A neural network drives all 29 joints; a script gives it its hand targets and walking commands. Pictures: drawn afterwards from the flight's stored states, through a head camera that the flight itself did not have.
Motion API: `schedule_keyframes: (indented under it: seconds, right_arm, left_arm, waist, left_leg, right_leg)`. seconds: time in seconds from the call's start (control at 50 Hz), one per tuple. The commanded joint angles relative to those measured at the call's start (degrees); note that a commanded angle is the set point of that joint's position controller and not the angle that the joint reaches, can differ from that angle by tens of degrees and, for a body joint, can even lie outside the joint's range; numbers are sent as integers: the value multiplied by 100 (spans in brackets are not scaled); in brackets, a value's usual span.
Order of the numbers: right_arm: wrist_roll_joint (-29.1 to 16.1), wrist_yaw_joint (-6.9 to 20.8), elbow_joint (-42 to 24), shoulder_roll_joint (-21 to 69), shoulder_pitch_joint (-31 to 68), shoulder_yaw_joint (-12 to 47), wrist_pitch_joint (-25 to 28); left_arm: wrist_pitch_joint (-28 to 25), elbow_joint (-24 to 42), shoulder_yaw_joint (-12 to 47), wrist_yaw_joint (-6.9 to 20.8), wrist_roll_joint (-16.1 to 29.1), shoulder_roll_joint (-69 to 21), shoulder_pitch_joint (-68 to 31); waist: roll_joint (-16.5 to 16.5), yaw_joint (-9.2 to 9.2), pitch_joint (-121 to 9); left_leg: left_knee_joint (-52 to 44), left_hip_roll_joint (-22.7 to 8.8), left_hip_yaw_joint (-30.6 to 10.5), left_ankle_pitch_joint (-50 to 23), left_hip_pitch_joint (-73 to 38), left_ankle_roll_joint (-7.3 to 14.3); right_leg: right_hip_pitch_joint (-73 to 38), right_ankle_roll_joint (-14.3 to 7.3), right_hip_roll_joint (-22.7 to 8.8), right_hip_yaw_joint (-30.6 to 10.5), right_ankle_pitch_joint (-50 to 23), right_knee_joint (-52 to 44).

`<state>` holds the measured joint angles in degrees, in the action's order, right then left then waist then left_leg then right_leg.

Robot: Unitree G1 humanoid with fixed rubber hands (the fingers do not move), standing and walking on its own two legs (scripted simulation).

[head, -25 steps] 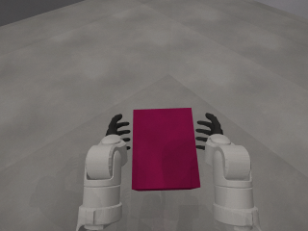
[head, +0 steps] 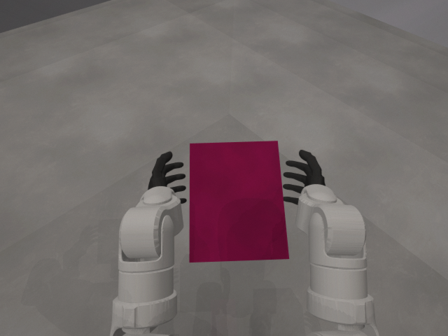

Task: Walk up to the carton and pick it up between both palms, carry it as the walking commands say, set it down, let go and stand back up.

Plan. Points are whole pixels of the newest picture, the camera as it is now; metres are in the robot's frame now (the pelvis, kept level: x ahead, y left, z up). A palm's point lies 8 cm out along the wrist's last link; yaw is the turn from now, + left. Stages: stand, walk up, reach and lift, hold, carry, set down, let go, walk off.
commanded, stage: carry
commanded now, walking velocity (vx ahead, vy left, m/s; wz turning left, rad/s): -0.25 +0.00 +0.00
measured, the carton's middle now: (234, 205) +0.37 +0.00 -0.01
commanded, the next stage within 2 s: none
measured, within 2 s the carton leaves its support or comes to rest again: neither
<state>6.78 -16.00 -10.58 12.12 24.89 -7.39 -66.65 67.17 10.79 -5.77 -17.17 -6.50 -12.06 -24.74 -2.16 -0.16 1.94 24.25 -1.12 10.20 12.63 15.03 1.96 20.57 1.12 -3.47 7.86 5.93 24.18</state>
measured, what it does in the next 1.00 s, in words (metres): steps on the spot: left foot, then right foot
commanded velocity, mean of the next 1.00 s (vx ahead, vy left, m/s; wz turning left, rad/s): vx -0.25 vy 0.00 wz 0.00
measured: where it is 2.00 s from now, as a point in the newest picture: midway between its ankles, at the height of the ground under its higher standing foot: outside the picture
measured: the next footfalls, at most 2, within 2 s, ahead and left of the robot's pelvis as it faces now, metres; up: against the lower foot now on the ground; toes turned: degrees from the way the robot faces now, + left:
left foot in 0.50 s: +0.12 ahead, +0.09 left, +0.00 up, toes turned +10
right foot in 0.80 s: +0.09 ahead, -0.13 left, +0.00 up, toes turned -6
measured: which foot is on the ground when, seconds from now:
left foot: down 0.00-0.34, up 0.36-0.48, down 0.50-0.80, up 0.82-1.00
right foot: down 0.00-0.50, up 0.52-0.78, down 0.80-1.00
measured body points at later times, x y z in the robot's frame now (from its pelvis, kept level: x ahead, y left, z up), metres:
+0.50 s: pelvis +0.07 +0.00 +0.01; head +0.12 +0.01 +0.45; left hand +0.41 +0.13 +0.09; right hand +0.41 -0.12 +0.09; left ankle +0.08 +0.09 -0.73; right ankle +0.06 -0.11 -0.73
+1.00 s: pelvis -0.01 -0.03 -0.01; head +0.03 -0.03 +0.44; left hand +0.31 +0.09 +0.07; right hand +0.31 -0.15 +0.07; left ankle -0.05 +0.09 -0.69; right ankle +0.05 -0.13 -0.74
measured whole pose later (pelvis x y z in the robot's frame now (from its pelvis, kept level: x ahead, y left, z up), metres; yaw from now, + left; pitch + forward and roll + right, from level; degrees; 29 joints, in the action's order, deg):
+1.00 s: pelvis -0.01 -0.03 -0.01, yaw +2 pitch +5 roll +2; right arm 4.9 -16.8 -11.5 10.9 21.9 -5.1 -67.4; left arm 66.6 10.4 -4.9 -15.5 -6.2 -11.1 -22.2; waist -1.9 1.4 0.2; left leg 53.9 -0.5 4.5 28.9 27.7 -2.1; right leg 26.3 -2.1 -4.8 6.2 10.5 31.8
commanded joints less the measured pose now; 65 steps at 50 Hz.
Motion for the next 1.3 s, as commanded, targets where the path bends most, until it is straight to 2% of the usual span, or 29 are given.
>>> schedule_keyframes:
  seconds: [0.0,0.04,0.1,0.14,0.22,0.26,0.3,0.32,0.34,0.36,0.44,0.48,0.5,0.52,0.6,0.7,0.76,0.78,0.8,0.82,0.84,0.88,1.04,1.08,1.1,1.12,1.14,1.18,1.28]
  right_arm:
    - [-1901,1280,-465,5951,1505,2820,64]
    - [-1926,1227,-375,5927,1398,2878,-93]
    - [-1979,1260,-433,6012,1624,3019,-87]
    - [-1979,1287,-475,6078,1721,3023,-35]
    - [-2007,1315,-488,6140,1654,2983,65]
    - [-1972,1310,-496,6142,1631,2930,90]
    - [-1882,1258,-518,6067,1481,2846,98]
    - [-1847,1228,-564,6030,1420,2839,102]
    - [-1804,1213,-572,6045,1367,2859,107]
    - [-1833,1210,-588,6039,1395,2929,107]
    - [-1901,1312,-661,6040,1454,3063,108]
    - [-1876,1386,-535,6029,1450,3017,93]
    - [-1831,1394,-412,5940,1448,2924,79]
    - [-1880,1390,-421,5984,1447,2944,71]
    - [-1739,1364,-400,5997,1407,2734,118]
    - [-1685,1268,-606,5985,1419,2756,236]
    - [-1668,1179,-562,5861,1265,2763,209]
    - [-1669,1147,-574,5793,1256,2762,189]
    - [-1668,1148,-658,5775,1248,2846,136]
    - [-1718,1173,-595,5847,1351,2942,104]
    - [-1847,1198,-579,6024,1568,3047,112]
    - [-2012,1246,-794,6134,1946,3184,161]
    - [-1994,1180,-550,6003,1350,3145,85]
    - [-1921,1237,-437,5972,1269,3052,27]
    - [-1894,1272,-418,5895,1319,3015,-2]
    - [-1898,1299,-366,5877,1445,2984,22]
    - [-1914,1324,-356,5948,1493,2913,14]
    - [-1851,1326,-435,5999,1516,2823,9]
    - [-1559,1240,-461,5826,1428,2520,141]
  left_arm:
    - [-140,568,2844,1329,1850,-5984,-1635]
    - [-46,281,2653,1319,1730,-5922,-1309]
    - [-73,297,2584,1388,1717,-5949,-1346]
    - [-116,378,2639,1400,1754,-5995,-1462]
    - [-186,548,2734,1399,1819,-6012,-1615]
    - [-191,605,2814,1436,1906,-6043,-1782]
    - [-172,662,2882,1461,2005,-5994,-1898]
    - [-165,619,2876,1467,2025,-5977,-1754]
    - [-171,577,2899,1484,2029,-6000,-1655]
    - [-171,581,2889,1499,1995,-6006,-1505]
    - [-228,677,2887,1489,1816,-6016,-1334]
    - [-208,582,2912,1477,1748,-5983,-1340]
    - [-162,490,2871,1480,1744,-5931,-1442]
    - [-141,371,2848,1462,1742,-5920,-1511]
    - [-164,511,3079,1472,2025,-6114,-1785]
    - [-226,673,3070,1448,2091,-6065,-1733]
    - [-188,638,3028,1429,2071,-5983,-1588]
    - [-165,567,2983,1425,2046,-5929,-1526]
    - [-191,444,2888,1416,1960,-5862,-1368]
    - [-194,286,2840,1438,1895,-5970,-1157]
    - [-206,439,2830,1459,1919,-6002,-1320]
    - [-277,670,2744,1461,1866,-6012,-1529]
    - [-245,621,2560,1303,1574,-5722,-1059]
    - [-190,508,2650,1278,1569,-5791,-1027]
    - [-158,377,2657,1263,1561,-5826,-1011]
    - [-131,424,2726,1291,1604,-5893,-1160]
    - [-124,542,2852,1288,1690,-5938,-1576]
    - [-119,483,2927,1351,1882,-6076,-1793]
    - [-122,525,3206,1403,2199,-6183,-2024]
  waist:
    - [268,-13,-3310]
    - [-441,-56,-3327]
    - [-863,-39,-3021]
    - [-614,-28,-3019]
    - [727,-3,-3092]
    - [1007,-6,-2812]
    - [548,-13,-2906]
    - [23,-62,-3055]
    - [-765,-103,-3104]
    - [-1087,-192,-3134]
    - [-821,-81,-3151]
    - [10,-1,-3050]
    - [1152,39,-2908]
    - [1635,117,-2794]
    - [1083,76,-2996]
    - [1142,32,-2992]
    - [971,-63,-2988]
    - [504,-38,-3054]
    - [-1043,-99,-3187]
    - [-1727,-177,-3141]
    - [-1246,-149,-3042]
    - [-715,-133,-2835]
    - [-961,-89,-3132]
    - [-700,-36,-3089]
    - [-57,-48,-3006]
    - [1372,-22,-2870]
    - [1924,72,-2523]
    - [1144,70,-2327]
    - [1122,42,-2540]
  left_leg:
    - [1015,-512,-306,-2440,-699,-154]
    - [1254,-336,-462,-1072,127,-342]
    - [535,-114,-158,-197,546,-412]
    - [198,-247,-152,-1304,-163,-363]
    - [1096,-1134,-702,-6289,-1999,40]
    - [1206,-1168,-734,-6589,-2027,113]
    - [1635,-827,-403,-5007,-1133,-61]
    - [1746,-511,-225,-3126,-219,-204]
    - [1623,-29,-66,368,1036,-357]
    - [1504,155,-109,1442,1720,-402]
    - [-40,21,-228,-704,390,-213]
    - [-174,-902,-871,-4152,-1492,111]
    - [360,-1885,-1805,-7041,-2320,580]
    - [548,-2222,-1929,-8077,-2446,973]
    - [588,-1947,-1431,-6158,-2073,1045]
    - [742,-1575,-1143,-4805,-1431,786]
    - [1276,-1212,-877,-3933,-762,365]
    - [1656,-935,-789,-2442,-27,114]
    - [2436,-279,-518,52,967,-201]
    - [3510,56,-562,2216,1282,-376]
    - [4065,-50,-946,2368,1368,-364]
    - [4148,-115,-946,1921,1671,-354]
    - [796,243,-268,935,447,-346]
    - [-263,-254,-580,71,-579,-246]
    - [-341,-802,-1100,-917,-1133,-108]
    - [40,-1762,-1985,-2986,-1209,348]
    - [-10,-2229,-2215,-4236,-1064,810]
    - [169,-2045,-1793,-4676,-769,934]
    - [435,-1545,-1170,-4017,-1281,729]
  right_leg:
    - [-1801,-354,-632,-476,-3571,364]
    - [-2591,-814,-1233,-935,-6048,811]
    - [-2983,-734,-1253,-725,-6905,1025]
    - [-2443,-495,-1044,-478,-5800,1091]
    - [-392,-33,-301,219,-1834,1086]
    - [-112,18,-24,410,-525,490]
    - [-1239,-106,-371,190,-2937,198]
    - [-2274,-293,-804,-204,-5178,462]
    - [-3416,-627,-1373,-862,-7512,774]
    - [-4079,-911,-1629,-1149,-8416,886]
    - [-2780,-607,-1106,-345,-5496,1110]
    - [-752,-182,-573,26,-1407,1430]
    - [649,-20,-91,187,1670,2169]
    - [1210,-28,192,-29,2806,2990]
    - [1367,43,158,-640,2549,3724]
    - [652,-19,167,-302,1974,2141]
    - [-467,-56,-159,-139,213,24]
    - [-1188,-243,-701,-557,-1417,114]
    - [-1783,-876,-1715,-1846,-4188,337]
    - [-1672,-1431,-2257,-2335,-4774,62]
    - [-1515,-1517,-2244,-2126,-4261,40]
    - [-1476,-1381,-1893,-1620,-3591,177]
    - [-1970,-923,-1396,-1209,-3098,300]
    - [-1238,-586,-1185,-1099,-2052,418]
    - [-574,-381,-879,-819,-886,890]
    - [461,-128,-379,-193,533,1465]
    - [1141,-63,37,88,2298,2509]
    - [1251,-99,201,-550,2588,4015]
    - [1263,54,301,-545,2153,3507]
